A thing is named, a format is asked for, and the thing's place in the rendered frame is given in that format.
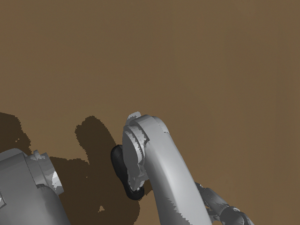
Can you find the right robot hand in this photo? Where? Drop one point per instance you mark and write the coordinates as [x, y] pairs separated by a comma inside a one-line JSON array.
[[212, 200]]

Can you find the right robot foot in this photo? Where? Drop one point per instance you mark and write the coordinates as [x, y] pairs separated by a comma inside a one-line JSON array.
[[122, 173]]

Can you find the right robot arm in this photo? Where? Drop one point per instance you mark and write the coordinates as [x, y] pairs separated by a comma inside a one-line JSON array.
[[233, 216]]

